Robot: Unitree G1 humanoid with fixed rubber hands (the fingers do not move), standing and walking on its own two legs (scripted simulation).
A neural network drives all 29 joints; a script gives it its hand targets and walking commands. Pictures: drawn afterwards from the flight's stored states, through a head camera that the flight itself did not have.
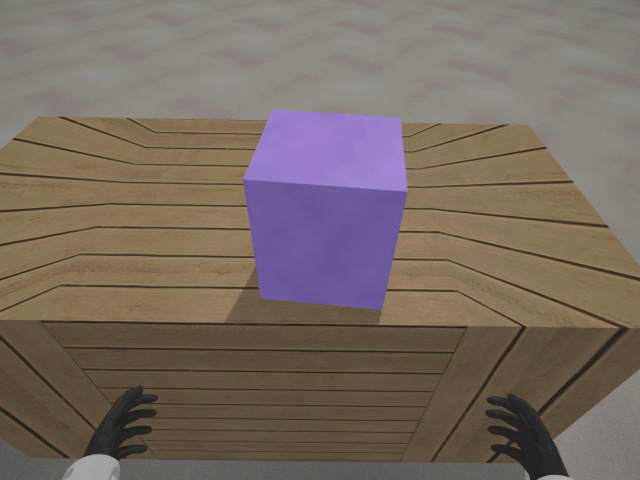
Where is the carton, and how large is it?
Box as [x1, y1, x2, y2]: [243, 109, 407, 309]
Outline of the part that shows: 272,109 243,178 261,298 381,309 407,192 400,118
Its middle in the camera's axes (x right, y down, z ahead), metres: +0.01 -0.05 +0.65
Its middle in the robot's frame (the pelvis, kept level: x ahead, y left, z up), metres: +0.53 +0.01 +0.06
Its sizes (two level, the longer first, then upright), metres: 0.210 0.200 0.250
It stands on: a pedestal, 0.71 m high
